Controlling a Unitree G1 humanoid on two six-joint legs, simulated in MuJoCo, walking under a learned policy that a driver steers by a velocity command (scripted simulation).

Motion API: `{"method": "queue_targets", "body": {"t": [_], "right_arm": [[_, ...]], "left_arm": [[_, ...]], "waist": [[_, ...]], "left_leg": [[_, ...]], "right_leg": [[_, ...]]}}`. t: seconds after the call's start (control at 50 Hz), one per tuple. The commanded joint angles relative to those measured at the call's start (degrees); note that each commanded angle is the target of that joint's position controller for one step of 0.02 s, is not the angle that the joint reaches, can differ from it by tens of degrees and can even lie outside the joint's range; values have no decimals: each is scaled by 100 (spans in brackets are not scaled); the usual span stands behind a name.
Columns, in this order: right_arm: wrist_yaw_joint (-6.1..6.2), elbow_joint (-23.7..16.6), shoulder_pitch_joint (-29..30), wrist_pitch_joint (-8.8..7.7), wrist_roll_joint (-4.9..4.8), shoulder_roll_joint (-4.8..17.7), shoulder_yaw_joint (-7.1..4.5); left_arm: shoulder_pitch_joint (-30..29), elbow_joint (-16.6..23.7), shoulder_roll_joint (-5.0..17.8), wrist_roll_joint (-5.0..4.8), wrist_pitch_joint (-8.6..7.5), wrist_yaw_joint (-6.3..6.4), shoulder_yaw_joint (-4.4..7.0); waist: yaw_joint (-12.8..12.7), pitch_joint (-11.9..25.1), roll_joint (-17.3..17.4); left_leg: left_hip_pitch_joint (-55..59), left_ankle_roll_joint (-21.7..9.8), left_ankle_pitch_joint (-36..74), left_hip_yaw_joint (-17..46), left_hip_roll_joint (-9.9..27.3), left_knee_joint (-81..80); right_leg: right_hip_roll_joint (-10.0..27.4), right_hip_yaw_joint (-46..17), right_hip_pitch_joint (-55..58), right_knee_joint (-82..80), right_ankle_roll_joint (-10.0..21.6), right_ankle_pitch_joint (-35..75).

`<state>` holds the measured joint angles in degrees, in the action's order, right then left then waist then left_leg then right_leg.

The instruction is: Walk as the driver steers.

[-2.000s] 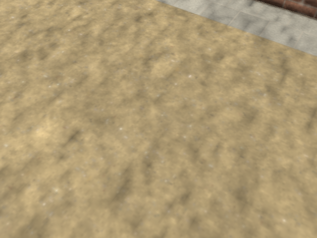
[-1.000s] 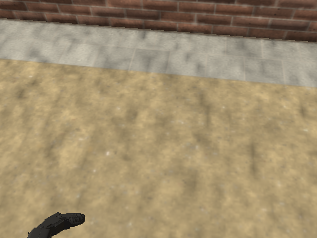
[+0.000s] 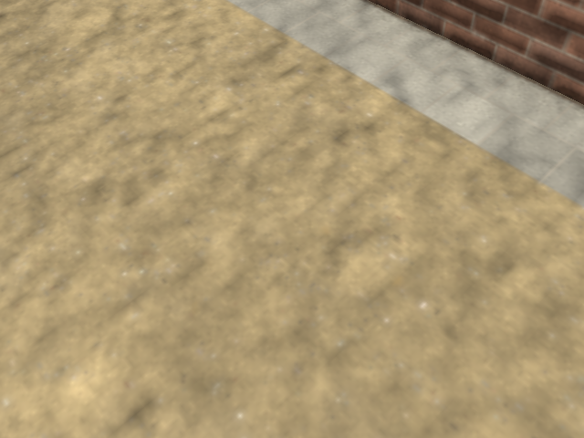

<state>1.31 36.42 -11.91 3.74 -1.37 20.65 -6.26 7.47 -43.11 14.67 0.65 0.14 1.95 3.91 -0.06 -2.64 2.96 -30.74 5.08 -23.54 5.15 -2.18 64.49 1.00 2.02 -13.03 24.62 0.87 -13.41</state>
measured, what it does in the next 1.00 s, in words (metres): steps on the spot, turning left: left foot, then right foot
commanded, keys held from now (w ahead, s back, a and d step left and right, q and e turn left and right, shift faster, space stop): q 1.00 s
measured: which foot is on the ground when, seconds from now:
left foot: up 0.00-0.20, down 0.22-0.72, up 0.74-1.00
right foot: down 0.00-0.22, up 0.24-0.70, down 0.72-1.00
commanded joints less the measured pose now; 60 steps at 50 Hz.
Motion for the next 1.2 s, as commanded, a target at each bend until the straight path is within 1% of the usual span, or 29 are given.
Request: {"method": "queue_targets", "body": {"t": [0.02, 0.08, 0.16, 0.2, 0.22, 0.24, 0.26, 0.28, 0.3, 0.32, 0.34, 0.48, 0.58, 0.66, 0.7, 0.72, 0.74, 0.76, 0.78, 0.82, 0.86, 0.94, 1.02, 1.1, 1.12, 1.14, 1.16, 1.18, 1.2], "right_arm": [[-35, -660, 432, -82, -2, 213, -6], [-108, -758, 462, -84, 40, 132, 60], [-191, -786, 288, -25, 15, 255, 2], [-221, -678, -73, -6, 22, 254, -50], [-172, -596, -326, -14, 40, 430, -134], [-77, -652, -559, -49, 39, 1059, -299], [-97, -817, -446, -168, 218, 1398, -299], [-160, -788, -529, -305, 286, 1035, -216], [-156, -710, -306, -387, 256, 878, -140], [-122, -707, -4, -400, 156, 759, -119], [-87, -732, 218, -380, 70, 642, -60], [50, -724, 189, -304, 105, 696, -39], [11, -741, 255, -236, 112, 782, -74], [-24, -764, 399, -181, 49, 762, -74], [7, -793, 580, -141, -36, 690, -51], [23, -790, 409, -141, -14, 489, 3], [9, -793, -16, -166, 36, 235, 63], [29, -797, 68, -219, 70, 711, -87], [25, -692, -17, -219, 64, 997, -203], [41, -478, -110, -113, 37, 799, -206], [6, -509, -30, -65, -8, 512, -122], [-40, -750, 456, -90, -11, 268, 3], [-129, -813, 439, -86, 28, 198, 74], [-211, -772, 147, -22, 5, 288, 5], [-215, -689, -84, -18, 11, 303, -31], [-167, -614, -331, -24, 26, 497, -118], [-73, -683, -560, -58, 23, 1135, -281], [-93, -834, -409, -184, 212, 1439, -276], [-153, -794, -471, -315, 282, 1085, -200]], "left_arm": [[6, 352, 1018, 13, 8, 74, 241], [-94, 390, 1246, -27, 46, 12, 315], [-112, 363, 1378, -160, 28, -89, 358], [-198, 330, 1327, -280, 11, -107, 347], [123, 196, 1103, -255, -10, -132, 290], [208, 286, 750, -2, -17, -156, 179], [-230, 646, 659, 104, -37, -110, 121], [-531, 659, 963, 15, -32, -72, 211], [-540, 649, 1021, -85, -17, -60, 240], [-391, 527, 1019, -70, 0, -21, 263], [-331, 495, 1086, -23, 22, 7, 286], [-347, 502, 806, -49, 3, -38, 191], [-421, 568, 819, -89, -70, -113, 185], [-250, 593, 844, -123, -171, -200, 207], [116, 489, 855, -96, -215, -229, 244], [277, 482, 1125, -26, -207, -200, 314], [49, 561, 1598, 56, -141, -157, 386], [138, 577, 1436, 172, -151, -165, 359], [-90, 674, 1162, 121, -165, -132, 266], [-436, 751, 868, -8, -132, -59, 177], [-331, 731, 871, -25, -83, 6, 145], [101, 642, 1067, 25, 24, 56, 218], [-45, 647, 1335, -49, 73, -36, 316], [-100, 579, 1417, -226, 42, -108, 347], [-126, 550, 1352, -287, 30, -110, 331], [203, 412, 1126, -261, 2, -133, 271], [277, 526, 760, 17, -7, -154, 151], [-164, 857, 708, 106, -23, -106, 105], [-457, 873, 994, 4, -11, -59, 191]], "waist": [[-234, 552, -1233], [-252, 633, -1298], [-157, 609, -1364], [110, 648, -1227], [160, 742, -794], [107, 845, 715], [171, 938, 1587], [474, 1151, 829], [280, 902, 661], [118, 765, 367], [31, 680, 416], [51, 769, 508], [127, 683, 600], [62, 789, 668], [-195, 846, 574], [-140, 990, 125], [263, 857, -1446], [50, 712, -1751], [137, 598, -1265], [196, 387, -983], [86, 309, -1025], [-262, 510, -1229], [-252, 627, -1324], [-45, 632, -1312], [105, 663, -1215], [161, 749, -755], [104, 830, 810], [173, 910, 1495], [464, 1072, 795]], "left_leg": [[-611, 144, 96, -216, 305, -532], [103, 55, 73, -502, 454, -1388], [797, -214, 295, -786, 386, -2450], [1551, -518, 1110, -957, 218, -3612], [2321, -725, 1827, -737, 175, -4130], [3383, -1183, 3823, 978, 1368, -4342], [3275, -2444, 4786, 2600, 2537, -4297], [3101, -2604, 4267, 2365, 2397, -4446], [2860, -2275, 3787, 1841, 2043, -4453], [2701, -1944, 3252, 1507, 1701, -4447], [2547, -1795, 3208, 1365, 1557, -4450], [2404, -1819, 2737, 1506, 1237, -4424], [2058, -1844, 2236, 2084, 1172, -4309], [2166, -1751, 2747, 2537, 1060, -4035], [1906, -1449, 2548, 2457, 773, -3743], [1384, -1133, 1554, 2141, 477, -3243], [293, -721, -598, 967, -469, -2071], [-231, -411, -1512, 515, -503, -723], [-275, -271, -1129, 531, -186, 50], [-402, -77, -435, 385, -83, 540], [-487, 58, -94, 123, -26, 599], [-531, 181, -30, -205, 270, -478], [400, 55, -21, -588, 418, -1621], [1163, -289, 583, -845, 315, -3004], [1651, -467, 1113, -933, 201, -3677], [2434, -680, 1857, -678, 185, -4198], [3493, -1165, 3860, 1131, 1442, -4384], [3229, -2450, 4743, 2610, 2562, -4297], [3054, -2593, 4134, 2358, 2390, -4460]], "right_leg": [[1449, -873, 1253, -625, 1236, 2366], [1562, -559, 1011, -623, 1218, 2420], [1705, -375, 859, -394, 1062, 2302], [1601, -112, 616, 132, 724, 1955], [1366, 214, 143, 760, 349, 1377], [754, 744, -1262, 2399, -217, -601], [-28, 241, -2531, 3741, -505, -2621], [75, -426, -2553, 4447, -477, -2533], [172, -547, -2550, 4536, -379, -2048], [245, -592, -2524, 4319, -358, -1565], [249, -603, -2459, 4145, -386, -1227], [-101, -626, -1938, 2845, -599, -586], [-275, -719, -1376, 1915, -530, -790], [-377, -725, -876, 1035, -387, -746], [-306, -617, -54, -214, -233, 290], [405, -1121, 661, -450, 25, 820], [1583, -2389, 1105, -569, 738, 2021], [2287, -3172, 708, -735, 1553, 2308], [2175, -2767, 552, -689, 1560, 2112], [1473, -1768, 505, -595, 1090, 1604], [1261, -1229, 565, -619, 1094, 1937], [1432, -923, 1286, -596, 1257, 2284], [1577, -520, 964, -564, 1229, 2496], [1681, -309, 836, -160, 969, 2303], [1586, -125, 631, 172, 748, 2032], [1344, 216, 119, 810, 356, 1397], [713, 738, -1359, 2481, -231, -810], [-35, 184, -2490, 3781, -519, -2646], [73, -428, -2521, 4398, -494, -2522]]}}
